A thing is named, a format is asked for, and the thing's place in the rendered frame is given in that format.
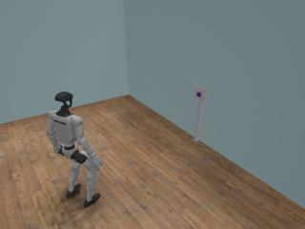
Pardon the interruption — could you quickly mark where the robot left upper arm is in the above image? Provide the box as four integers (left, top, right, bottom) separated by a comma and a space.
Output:
46, 110, 58, 136

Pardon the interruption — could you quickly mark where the right robot forearm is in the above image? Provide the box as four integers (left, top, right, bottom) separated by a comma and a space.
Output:
81, 138, 97, 160

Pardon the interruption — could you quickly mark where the panel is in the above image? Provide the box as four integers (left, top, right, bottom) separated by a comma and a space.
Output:
193, 85, 207, 142

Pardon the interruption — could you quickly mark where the robot foot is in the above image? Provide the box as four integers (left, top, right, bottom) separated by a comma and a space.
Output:
66, 183, 81, 198
83, 193, 101, 208

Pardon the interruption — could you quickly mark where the left robot foot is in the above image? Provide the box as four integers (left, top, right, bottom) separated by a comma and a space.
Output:
66, 183, 81, 198

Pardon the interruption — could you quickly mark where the robot left hand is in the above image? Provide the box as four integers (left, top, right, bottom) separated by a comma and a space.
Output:
53, 144, 62, 156

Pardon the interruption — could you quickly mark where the robot right hand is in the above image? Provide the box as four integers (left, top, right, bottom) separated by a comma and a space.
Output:
92, 156, 103, 171

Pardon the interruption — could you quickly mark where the robot right upper arm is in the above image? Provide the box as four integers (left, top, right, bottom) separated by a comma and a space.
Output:
71, 115, 84, 145

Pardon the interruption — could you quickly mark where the right robot foot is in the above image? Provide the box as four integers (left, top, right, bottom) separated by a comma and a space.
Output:
83, 193, 101, 208

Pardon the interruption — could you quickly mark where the left robot forearm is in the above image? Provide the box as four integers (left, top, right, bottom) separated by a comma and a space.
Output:
47, 134, 60, 147

